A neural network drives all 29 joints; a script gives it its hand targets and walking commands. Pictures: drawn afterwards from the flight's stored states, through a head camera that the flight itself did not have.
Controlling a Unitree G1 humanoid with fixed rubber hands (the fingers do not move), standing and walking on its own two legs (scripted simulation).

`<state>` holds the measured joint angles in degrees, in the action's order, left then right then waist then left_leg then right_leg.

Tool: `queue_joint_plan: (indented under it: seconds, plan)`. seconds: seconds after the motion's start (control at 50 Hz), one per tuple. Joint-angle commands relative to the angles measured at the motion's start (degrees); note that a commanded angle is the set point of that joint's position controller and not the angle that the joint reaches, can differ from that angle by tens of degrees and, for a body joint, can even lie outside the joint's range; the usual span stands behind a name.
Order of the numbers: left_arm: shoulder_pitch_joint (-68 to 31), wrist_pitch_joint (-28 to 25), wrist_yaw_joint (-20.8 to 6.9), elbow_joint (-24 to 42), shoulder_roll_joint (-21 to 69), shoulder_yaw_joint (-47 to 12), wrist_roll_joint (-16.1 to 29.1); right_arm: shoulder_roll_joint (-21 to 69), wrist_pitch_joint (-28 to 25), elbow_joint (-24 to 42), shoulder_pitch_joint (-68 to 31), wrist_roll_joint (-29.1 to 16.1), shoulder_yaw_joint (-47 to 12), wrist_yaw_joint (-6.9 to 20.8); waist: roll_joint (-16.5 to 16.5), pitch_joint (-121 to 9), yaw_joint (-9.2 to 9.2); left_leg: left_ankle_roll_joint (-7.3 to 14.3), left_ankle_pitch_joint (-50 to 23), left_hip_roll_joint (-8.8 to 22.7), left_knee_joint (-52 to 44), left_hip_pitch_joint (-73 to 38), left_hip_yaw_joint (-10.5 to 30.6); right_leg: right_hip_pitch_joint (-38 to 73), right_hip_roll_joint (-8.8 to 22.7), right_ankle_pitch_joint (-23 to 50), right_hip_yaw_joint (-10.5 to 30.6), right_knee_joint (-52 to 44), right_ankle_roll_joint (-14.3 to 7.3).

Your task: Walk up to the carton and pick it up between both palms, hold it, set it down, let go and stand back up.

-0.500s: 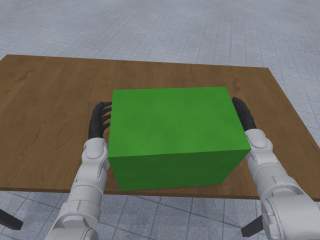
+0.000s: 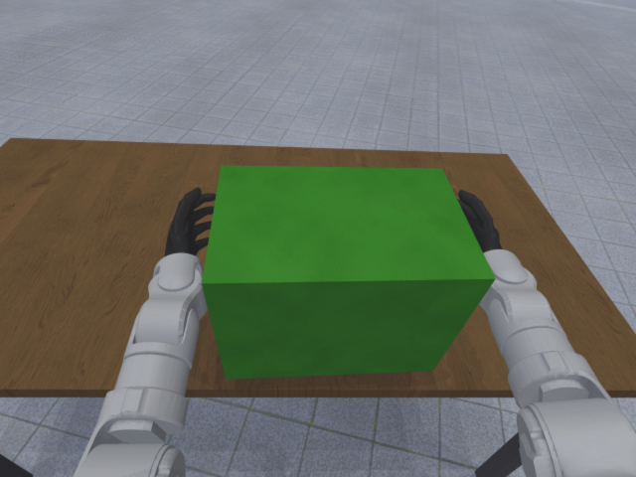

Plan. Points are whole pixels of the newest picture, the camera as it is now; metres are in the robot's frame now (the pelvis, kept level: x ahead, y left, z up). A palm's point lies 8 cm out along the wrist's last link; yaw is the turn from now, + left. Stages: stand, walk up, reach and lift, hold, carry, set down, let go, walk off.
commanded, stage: reach and lift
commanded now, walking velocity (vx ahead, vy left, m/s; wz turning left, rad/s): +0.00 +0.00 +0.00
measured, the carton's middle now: (333, 274) +0.38 +0.00 +0.08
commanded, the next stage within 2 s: hold in 1.70 s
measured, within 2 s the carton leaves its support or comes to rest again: neither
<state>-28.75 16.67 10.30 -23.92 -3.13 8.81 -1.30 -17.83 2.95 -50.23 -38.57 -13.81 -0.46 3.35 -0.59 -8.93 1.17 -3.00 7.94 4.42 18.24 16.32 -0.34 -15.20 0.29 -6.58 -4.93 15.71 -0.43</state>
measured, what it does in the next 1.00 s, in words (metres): stands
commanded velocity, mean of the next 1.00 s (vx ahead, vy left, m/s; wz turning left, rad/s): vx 0.00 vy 0.00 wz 0.00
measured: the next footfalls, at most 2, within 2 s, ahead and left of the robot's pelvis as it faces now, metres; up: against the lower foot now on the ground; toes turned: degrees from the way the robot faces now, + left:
none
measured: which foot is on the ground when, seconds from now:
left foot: down 0.00-1.00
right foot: down 0.00-1.00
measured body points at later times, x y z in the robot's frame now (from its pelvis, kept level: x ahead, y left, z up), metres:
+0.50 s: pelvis +0.01 +0.02 +0.00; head -0.03 +0.05 +0.45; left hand +0.38 +0.21 +0.17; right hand +0.39 -0.18 +0.17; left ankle +0.01 +0.15 -0.75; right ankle +0.01 -0.11 -0.75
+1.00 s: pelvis -0.01 +0.03 +0.00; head -0.06 +0.04 +0.45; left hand +0.37 +0.21 +0.20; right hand +0.37 -0.18 +0.18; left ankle +0.01 +0.15 -0.75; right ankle +0.01 -0.11 -0.75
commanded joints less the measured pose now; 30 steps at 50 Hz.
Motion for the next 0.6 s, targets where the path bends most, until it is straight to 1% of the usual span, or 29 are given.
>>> queue_joint_plan:
  seconds: [0.0, 0.02, 0.04, 0.06, 0.08, 0.1, 0.12, 0.14, 0.16, 0.18, 0.2, 0.22, 0.24, 0.26, 0.28, 0.3, 0.32, 0.34, 0.36, 0.38, 0.4, 0.42, 0.44, 0.46, 0.5, 0.52, 0.56, 0.58]
  plan:
    - [-38.36, 1.38, -9.87, 14.33, 34.11, -24.99, 3.73, 35.95, -0.51, 26.44, -45.46, -1.47, -14.75, 4.4, -4.93, -23.5, -0.63, 2.75, -9.77, -6.72, -0.89, -7.11, 0.76, 16.17, -2.31, 16.17, 3.79, 0.7, 2.75]
    - [-38.32, 2.16, -10.83, 15.36, 33.52, -25.29, 4.12, 37.41, 0.48, 27.8, -44.31, -1.75, -15.36, 3.74, -5.36, -23.29, -1.51, 2.96, -9.15, -7.11, -1.14, -6.85, 0.76, 17.96, -2.02, 17.79, 4.15, 0.87, 3.31]
    - [-39.12, 2.62, -11.31, 17.23, 33.67, -25.56, 4.62, 38.04, 0.93, 30.5, -45.92, -2.35, -16.07, 3.35, -4.99, -24.66, -0.78, 2.92, -9.61, -7.33, -1.22, -6.45, 0.8, 18.87, -2.12, 18.58, 4.12, 1.35, 3.54]
    - [-40.3, 3.11, -11.38, 19.47, 33.97, -26.51, 4.86, 37.78, 1.76, 30.27, -45.42, -3.05, -16.04, 3.21, -3.39, -24.67, -1.41, 2.12, -10.77, -7.16, -1.16, -7.71, 1.17, 18.06, -2.32, 18.7, 3.9, 1.5, 3.21]
    - [-40.57, 3.84, -11.74, 20.58, 33.51, -27.36, 5.18, 38.88, 2.5, 32.19, -44.93, -3.67, -16.92, 2.69, -3.02, -25.05, -2.29, 2.13, -11.85, -7.54, -0.37, -8.68, 0.98, 18.93, -2.2, 20.07, 4.3, 1.36, 3.42]
    - [-39.58, 4.9, -11.89, 20.89, 33.28, -27.25, 4.65, 37.58, 3.49, 32.28, -44.45, -3.94, -16.38, 2.47, -1.43, -24.52, -2.4, 1.44, -13.04, -7.32, -0.23, -9.69, 1.33, 18.22, -2.42, 20.14, 4.07, 1.33, 3.07]
    - [-39.01, 5.73, -12.05, 21.97, 33.44, -27.56, 4.94, 37.42, 4.02, 34.55, -45.38, -4.3, -16.93, 2.25, -1.84, -25.04, -2.35, 1.42, -14.23, -7.36, 0.25, -10.7, 1.59, 18.03, -2.82, 20.3, 3.76, 1.2, 3.19]
    - [-39.63, 6.43, -12.31, 23.25, 33.41, -28.5, 5.68, 37.33, 4.88, 35.25, -44.76, -4.7, -16.82, 1.85, -1.35, -25.18, -3.53, 1.09, -14.78, -7.35, 0.53, -11.89, 1.73, 17.55, -2.94, 20.39, 3.75, 1.03, 3.11]
    - [-39.13, 7.28, -12.29, 24.37, 33.59, -28.93, 5.72, 36.41, 5.6, 35.71, -44.27, -5.02, -16.55, 1.69, -0.14, -25.16, -3.84, 0.46, -16.27, -7.13, 0.95, -13.71, 2.01, 15.93, -3.28, 20.01, 3.32, 0.92, 2.73]
    - [-37.69, 8.37, -12.54, 24.55, 32.95, -28.62, 5.61, 35.88, 6.62, 36.27, -43.05, -5.48, -16.51, 1.45, -0.34, -23.39, -4.24, 0.27, -17.53, -7.08, 1.33, -14.79, 2.18, 15.74, -3.51, 19.92, 3.13, 0.48, 2.56]
    - [-36.86, 9.58, -13.08, 23.78, 31.98, -27.55, 5.08, 35.66, 7.76, 35.8, -42.55, -5.69, -16.33, 1.01, -1.05, -21.43, -4.67, 0.53, -16.48, -7.07, 1.1, -14.75, 2.19, 15.81, -3.44, 18.81, 3.21, -0.06, 2.7]
    - [-36.54, 10.57, -13.48, 23.54, 31.71, -26.39, 4.69, 34.69, 8.47, 35.53, -43.48, -5.76, -15.68, 1.05, -1.26, -20.0, -4.01, 0.59, -15.18, -6.93, 0.38, -14.36, 2.0, 14.85, -3.65, 16.25, 2.76, -0.26, 2.55]
    - [-36.91, 11.48, -14.22, 21.84, 30.55, -25.76, 4.61, 34.84, 9.4, 34.81, -42.55, -5.21, -14.55, 0.75, -1.63, -17.93, -5.28, 0.91, -11.85, -7.26, -0.28, -13.47, 1.69, 14.97, -3.15, 13.75, 3.07, -1.04, 2.73]
    - [-38.29, 11.83, -14.48, 23.16, 31.39, -25.73, 4.68, 34.64, 9.43, 35.58, -44.33, -5.03, -13.71, 0.97, -0.43, -18.46, -4.76, 0.47, -11.46, -7.06, -0.65, -13.14, 1.59, 14.0, -3.31, 12.29, 2.57, -0.78, 2.47]
    - [-38.86, 12.2, -14.76, 22.95, 30.9, -25.64, 4.44, 35.05, 9.99, 34.84, -43.63, -4.67, -13.34, 1.01, -0.73, -17.85, -5.62, 0.52, -10.83, -6.99, -0.81, -13.65, 1.53, 14.02, -3.28, 11.93, 2.65, -1.06, 2.5]
    - [-38.75, 12.68, -14.88, 22.49, 30.94, -24.95, 4.11, 34.53, 10.24, 35.0, -44.34, -4.56, -12.99, 1.21, 0.31, -17.13, -5.11, 0.36, -10.73, -6.97, -0.76, -13.44, 1.39, 13.3, -3.23, 11.21, 2.61, -0.98, 2.2]
    - [-39.69, 12.73, -14.92, 24.09, 31.1, -25.49, 4.47, 35.28, 10.62, 35.0, -43.63, -4.89, -13.46, 1.34, 0.51, -18.71, -5.45, 0.09, -12.48, -6.83, -0.42, -14.37, 1.62, 14.01, -3.41, 12.63, 2.57, -0.61, 2.09]
    - [-40.01, 12.95, -14.78, 25.54, 31.34, -25.9, 4.58, 35.44, 10.96, 36.11, -43.84, -5.65, -13.79, 1.39, 1.93, -19.9, -5.46, -0.44, -14.78, -6.82, 0.26, -15.58, 1.78, 14.3, -3.6, 14.33, 2.41, -0.29, 1.92]
    - [-40.0, 13.27, -14.55, 25.93, 31.47, -26.33, 4.94, 34.6, 10.89, 38.0, -45.69, -6.23, -14.22, 1.54, 2.2, -21.74, -5.1, -0.68, -16.61, -6.68, 1.0, -16.4, 1.89, 13.93, -3.96, 15.11, 2.24, -0.13, 1.7]
    - [-39.55, 13.52, -14.2, 28.43, 31.96, -27.58, 5.45, 34.57, 11.04, 39.88, -45.19, -7.08, -14.87, 1.51, 3.28, -23.51, -5.51, -1.32, -20.38, -6.51, 2.19, -18.4, 2.27, 14.35, -4.3, 17.84, 2.02, 0.32, 1.46]
    - [-38.99, 13.9, -13.69, 29.55, 31.93, -27.59, 5.48, 33.35, 11.52, 39.77, -44.67, -7.72, -14.81, 1.67, 4.01, -23.16, -5.27, -2.0, -23.34, -6.16, 2.81, -19.6, 2.59, 13.37, -4.8, 18.16, 1.75, 0.25, 1.07]
    - [-38.17, 14.51, -13.55, 29.72, 31.61, -27.74, 5.52, 33.18, 12.05, 40.82, -43.53, -8.09, -15.0, 1.58, 4.36, -23.15, -5.64, -2.23, -23.74, -6.27, 3.26, -19.99, 2.65, 13.43, -4.78, 17.85, 1.92, -0.1, 0.95]
    - [-37.95, 14.9, -13.46, 29.85, 31.11, -27.33, 5.51, 32.68, 12.51, 41.04, -43.51, -8.24, -14.95, 1.57, 4.56, -22.85, -5.21, -2.36, -23.48, -6.21, 3.17, -19.46, 2.56, 12.9, -4.77, 17.63, 1.96, -0.05, 0.84]
    - [-36.64, 15.59, -13.82, 28.09, 30.25, -26.34, 4.88, 32.59, 13.37, 39.58, -41.94, -7.97, -14.8, 1.38, 3.11, -20.37, -5.74, -1.99, -22.19, -6.2, 2.82, -18.91, 2.34, 13.62, -4.73, 18.03, 2.14, -0.22, 1.02]
    - [-35.85, 17.05, -14.84, 25.58, 29.26, -23.08, 2.93, 31.76, 14.5, 36.9, -41.75, -7.57, -13.51, 1.68, 2.62, -15.3, -4.63, -1.42, -17.2, -6.04, 0.81, -16.61, 1.78, 12.48, -4.29, 13.01, 2.4, -1.11, 0.72]
    - [-35.5, 17.64, -15.58, 25.6, 28.64, -22.5, 2.62, 32.68, 15.06, 36.96, -41.15, -7.58, -14.05, 1.49, 1.87, -15.38, -5.02, -0.94, -16.51, -6.25, 0.6, -16.14, 1.53, 14.54, -3.98, 14.39, 2.73, -0.97, 1.01]
    - [-37.6, 17.79, -15.99, 28.35, 29.13, -23.5, 3.62, 33.43, 15.1, 40.35, -43.29, -8.58, -14.89, 1.22, 3.15, -19.13, -4.62, -1.47, -19.01, -6.43, 1.45, -16.47, 1.38, 15.88, -4.15, 17.43, 2.86, -0.08, 1.07]
    - [-38.4, 17.55, -15.73, 30.57, 29.65, -24.73, 4.68, 33.9, 14.91, 43.21, -44.59, -9.26, -15.71, 1.15, 3.07, -21.8, -4.43, -1.78, -21.83, -6.22, 2.31, -17.31, 1.61, 16.4, -4.62, 19.7, 2.64, 0.58, 1.13]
